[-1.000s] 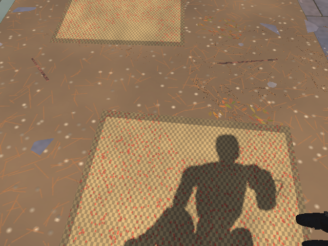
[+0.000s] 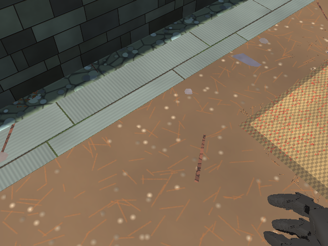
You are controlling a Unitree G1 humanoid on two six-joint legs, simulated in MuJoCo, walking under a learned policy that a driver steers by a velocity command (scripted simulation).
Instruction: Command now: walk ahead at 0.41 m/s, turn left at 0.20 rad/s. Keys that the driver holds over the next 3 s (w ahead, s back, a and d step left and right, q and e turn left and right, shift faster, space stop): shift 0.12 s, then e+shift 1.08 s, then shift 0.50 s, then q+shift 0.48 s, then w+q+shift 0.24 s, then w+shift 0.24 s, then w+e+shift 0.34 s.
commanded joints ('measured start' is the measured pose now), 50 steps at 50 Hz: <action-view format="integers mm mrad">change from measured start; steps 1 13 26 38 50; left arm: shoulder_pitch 88 -260 -307 -346 -290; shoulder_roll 84 99 101 213 239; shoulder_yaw -7 33 65 117 121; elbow -116 -188 -305 -397 -417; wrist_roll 0 -7 -12 -8 -7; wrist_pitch -35 46 68 113 118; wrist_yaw -2 17 -68 32 8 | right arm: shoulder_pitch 423 164 153 98 82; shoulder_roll -247 -127 -170 -75 -146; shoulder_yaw -79 -74 -109 -81 -121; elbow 62 136 123 78 40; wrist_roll -33 -13 31 18 -33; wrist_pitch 10 4 89 54 49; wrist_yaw -39 -69 -113 -78 -83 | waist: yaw -158 -46 -59 -97 -29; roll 219 30 42 -146 165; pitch -626 -135 -134 -219 -126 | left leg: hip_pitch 1140 329 554 35 391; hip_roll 461 248 298 -23 417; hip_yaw -602 -40 134 -105 -482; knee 81 -277 48 270 -288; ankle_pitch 1035 522 519 -352 -130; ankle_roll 273 137 4 -213 124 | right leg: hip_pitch -692 -624 -526 -279 -753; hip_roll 92 -57 35 -84 83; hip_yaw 327 203 36 526 309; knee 880 422 -43 -173 595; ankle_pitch -249 301 306 717 -63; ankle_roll -23 27 -98 -262 -13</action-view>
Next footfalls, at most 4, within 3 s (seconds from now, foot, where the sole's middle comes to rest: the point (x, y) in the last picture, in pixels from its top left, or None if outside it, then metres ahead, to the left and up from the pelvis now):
0.54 right None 0.29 -0.17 -0.75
0.94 left None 0.44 0.01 -0.75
1.38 right None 0.20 -0.15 -0.75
1.72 left None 0.42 -0.04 -0.75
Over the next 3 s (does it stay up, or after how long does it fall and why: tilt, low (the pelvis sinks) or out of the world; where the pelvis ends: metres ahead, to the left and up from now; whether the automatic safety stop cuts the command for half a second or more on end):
stays up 0.74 -0.24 0.02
